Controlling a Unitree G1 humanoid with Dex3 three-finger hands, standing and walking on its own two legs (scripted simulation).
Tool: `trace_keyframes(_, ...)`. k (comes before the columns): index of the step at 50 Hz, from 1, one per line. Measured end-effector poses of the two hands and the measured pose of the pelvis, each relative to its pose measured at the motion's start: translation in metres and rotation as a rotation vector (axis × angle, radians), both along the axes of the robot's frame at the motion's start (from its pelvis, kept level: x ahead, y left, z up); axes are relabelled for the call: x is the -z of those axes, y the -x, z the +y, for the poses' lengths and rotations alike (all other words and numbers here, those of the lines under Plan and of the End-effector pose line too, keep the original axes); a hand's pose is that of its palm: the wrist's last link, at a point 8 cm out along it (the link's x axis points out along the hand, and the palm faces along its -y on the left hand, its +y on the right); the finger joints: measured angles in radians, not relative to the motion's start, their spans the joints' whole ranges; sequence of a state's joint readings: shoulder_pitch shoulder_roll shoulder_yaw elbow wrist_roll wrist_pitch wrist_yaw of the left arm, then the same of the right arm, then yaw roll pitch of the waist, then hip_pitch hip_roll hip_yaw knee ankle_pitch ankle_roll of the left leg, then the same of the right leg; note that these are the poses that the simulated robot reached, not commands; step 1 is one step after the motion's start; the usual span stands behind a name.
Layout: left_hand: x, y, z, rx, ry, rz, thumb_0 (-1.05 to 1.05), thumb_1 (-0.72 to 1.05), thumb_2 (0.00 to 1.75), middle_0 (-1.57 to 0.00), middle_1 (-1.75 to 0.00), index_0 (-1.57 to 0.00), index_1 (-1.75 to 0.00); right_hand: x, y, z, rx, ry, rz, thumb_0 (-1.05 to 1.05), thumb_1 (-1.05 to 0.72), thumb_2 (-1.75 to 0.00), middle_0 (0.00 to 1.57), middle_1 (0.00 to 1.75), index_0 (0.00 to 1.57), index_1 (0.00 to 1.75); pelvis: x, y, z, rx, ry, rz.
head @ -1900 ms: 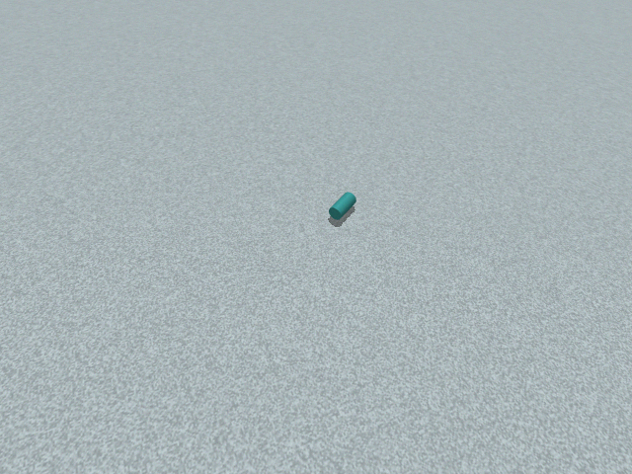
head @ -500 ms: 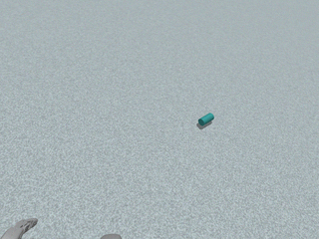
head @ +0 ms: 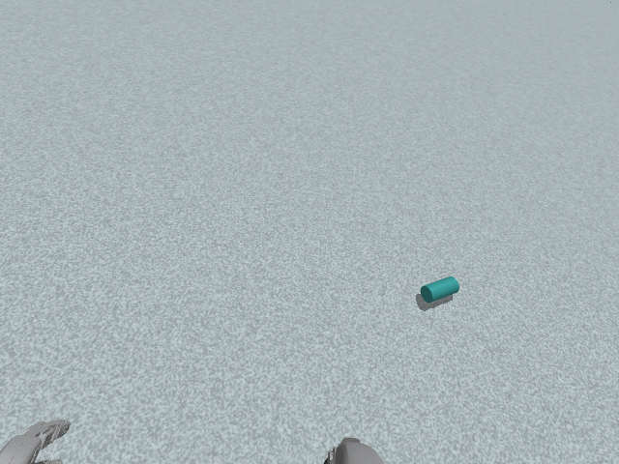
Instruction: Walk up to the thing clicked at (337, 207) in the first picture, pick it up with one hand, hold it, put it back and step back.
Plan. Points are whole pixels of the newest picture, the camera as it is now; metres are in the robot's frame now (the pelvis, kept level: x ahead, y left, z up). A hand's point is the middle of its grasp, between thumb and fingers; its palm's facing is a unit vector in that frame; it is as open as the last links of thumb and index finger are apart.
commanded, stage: walk up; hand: left
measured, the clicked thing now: (439, 289) +0.84 -0.59 -0.71
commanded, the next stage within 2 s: none
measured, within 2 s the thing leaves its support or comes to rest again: neither
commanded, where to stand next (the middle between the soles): +0.61 -0.98 m, yaw +28 degrees
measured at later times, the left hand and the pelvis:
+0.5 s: hand (207, 428) +0.19 +0.13 -0.15, palm faces +0.13 -0.94 -0.32, open 7.4 cm; pelvis +0.18 -0.15 +0.00, yaw +12 degrees
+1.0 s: hand (352, 376) +0.28 -0.09 -0.13, palm faces +0.30 -0.88 -0.35, open 7.4 cm; pelvis +0.32 -0.37 +0.01, yaw +20 degrees
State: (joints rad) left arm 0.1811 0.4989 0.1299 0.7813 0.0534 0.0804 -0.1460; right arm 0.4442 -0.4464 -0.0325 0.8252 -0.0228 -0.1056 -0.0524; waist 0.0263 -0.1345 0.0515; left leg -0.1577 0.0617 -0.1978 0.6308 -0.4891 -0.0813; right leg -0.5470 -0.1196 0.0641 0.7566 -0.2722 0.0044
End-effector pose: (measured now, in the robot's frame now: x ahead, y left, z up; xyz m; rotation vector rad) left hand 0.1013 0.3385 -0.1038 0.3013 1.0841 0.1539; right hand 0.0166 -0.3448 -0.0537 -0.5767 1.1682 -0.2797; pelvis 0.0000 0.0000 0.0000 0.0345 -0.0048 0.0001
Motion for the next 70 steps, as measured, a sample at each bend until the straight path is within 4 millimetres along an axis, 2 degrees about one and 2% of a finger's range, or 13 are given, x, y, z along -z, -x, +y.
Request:
trace_keyframes(3,-0.005,-0.021,-0.034,-0.022,-0.033,-0.058,0.01,0.90,0.90,-0.20,-0.30,-0.20,-0.30,0.022,-0.047,-0.042,-0.025,0.016,0.012,0.00,-0.89,-0.90,0.21,0.30,0.22,0.30,0.012,-0.021,-0.031,-0.033,0.035,-0.007)
trace_keyframes(5,-0.013,-0.025,-0.055,-0.045,-0.032,-0.069,0.01,0.90,0.90,-0.20,-0.30,-0.20,-0.30,0.025,-0.082,-0.055,-0.042,0.009,-0.002,0.01,-0.90,-0.90,0.21,0.30,0.21,0.30,0.005,-0.032,-0.046,-0.056,0.021,-0.009)
trace_keyframes(12,-0.036,-0.020,-0.102,-0.139,-0.032,-0.017,0.01,0.90,0.90,-0.21,-0.30,-0.20,-0.30,0.008,-0.185,-0.071,-0.165,-0.075,-0.068,0.00,-0.90,-0.90,0.21,0.30,0.21,0.30,-0.021,-0.082,-0.087,-0.120,0.026,-0.001)
trace_keyframes(18,-0.020,-0.023,-0.124,-0.223,-0.028,0.033,0.01,0.90,0.90,-0.21,-0.30,-0.20,-0.30,0.003,-0.240,-0.086,-0.229,-0.062,-0.041,0.00,-0.90,-0.90,0.21,0.30,0.21,0.30,-0.016,-0.133,-0.118,-0.174,0.035,-0.008)
trace_keyframes(23,0.008,-0.054,-0.153,-0.216,-0.010,0.083,0.01,0.90,0.90,-0.20,-0.30,-0.20,-0.30,0.007,-0.266,-0.119,-0.213,-0.005,-0.064,0.00,-0.90,-0.90,0.21,0.30,0.21,0.30,0.001,-0.167,-0.141,-0.204,0.014,-0.013)
trace_keyframes(29,0.010,-0.114,-0.194,-0.176,0.014,0.035,0.01,0.90,0.90,-0.20,-0.30,-0.20,-0.30,-0.006,-0.283,-0.174,-0.192,0.040,-0.046,0.00,-0.90,-0.90,0.21,0.30,0.21,0.30,-0.001,-0.198,-0.187,-0.228,0.007,-0.017)
trace_keyframes(38,0.004,-0.187,-0.269,-0.205,-0.065,-0.051,0.01,0.90,0.90,-0.20,-0.30,-0.20,-0.30,0.014,-0.343,-0.299,-0.238,0.090,0.019,0.00,-0.89,-0.90,0.22,0.30,0.22,0.30,0.021,-0.254,-0.291,-0.281,0.040,-0.001)
trace_keyframes(42,-0.003,-0.184,-0.318,-0.267,-0.065,-0.047,0.01,0.90,0.90,-0.20,-0.30,-0.20,-0.30,0.024,-0.387,-0.334,-0.213,0.099,0.035,0.01,-0.90,-0.90,0.21,0.30,0.21,0.30,0.016,-0.275,-0.325,-0.315,0.038,-0.012)
trace_keyframes(48,-0.014,-0.159,-0.374,-0.359,-0.035,0.056,0.01,0.90,0.90,-0.21,-0.30,-0.20,-0.30,0.016,-0.449,-0.334,-0.314,0.012,-0.001,0.01,-0.90,-0.90,0.21,0.30,0.21,0.30,-0.007,-0.305,-0.358,-0.344,0.033,-0.013)
trace_keyframes(52,-0.004,-0.153,-0.398,-0.399,-0.020,0.097,0.01,0.90,0.90,-0.21,-0.30,-0.20,-0.30,0.014,-0.473,-0.336,-0.372,-0.014,-0.004,0.00,-0.90,-0.90,0.21,0.30,0.21,0.30,-0.005,-0.326,-0.378,-0.369,0.040,-0.020)
trace_keyframes(56,0.011,-0.167,-0.423,-0.395,-0.003,0.122,0.01,0.90,0.90,-0.20,-0.30,-0.20,-0.30,0.011,-0.486,-0.357,-0.384,0.001,-0.026,0.00,-0.90,-0.90,0.21,0.30,0.21,0.30,0.001,-0.339,-0.404,-0.387,0.024,-0.031)
trace_keyframes(63,0.016,-0.209,-0.467,-0.340,0.017,0.094,0.01,0.90,0.90,-0.21,-0.30,-0.20,-0.30,-0.012,-0.503,-0.429,-0.345,0.060,-0.065,0.00,-0.89,-0.90,0.22,0.30,0.22,0.30,-0.001,-0.360,-0.459,-0.381,0.031,-0.047)
trace_keyframes(70,0.018,-0.251,-0.515,-0.331,-0.044,0.059,0.01,0.90,0.90,-0.20,-0.30,-0.20,-0.30,-0.010,-0.529,-0.534,-0.347,0.130,-0.037,0.00,-0.89,-0.90,0.22,0.30,0.22,0.30,0.016,-0.389,-0.538,-0.386,0.044,-0.032)
